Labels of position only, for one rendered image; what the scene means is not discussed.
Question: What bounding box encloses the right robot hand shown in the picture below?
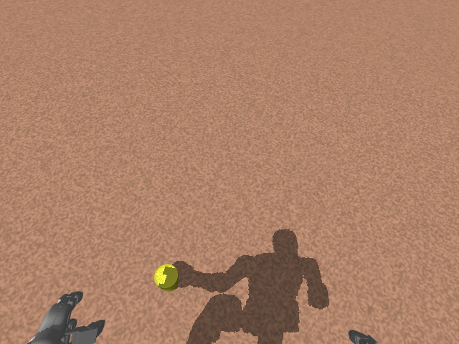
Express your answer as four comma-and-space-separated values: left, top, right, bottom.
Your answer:
349, 330, 378, 344

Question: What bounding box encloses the left robot arm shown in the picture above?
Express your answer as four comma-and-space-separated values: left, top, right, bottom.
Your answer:
27, 328, 66, 344

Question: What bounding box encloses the left robot hand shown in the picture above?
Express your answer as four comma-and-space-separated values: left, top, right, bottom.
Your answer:
38, 291, 105, 344

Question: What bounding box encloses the cup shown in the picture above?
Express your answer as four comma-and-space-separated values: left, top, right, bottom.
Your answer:
154, 264, 179, 292

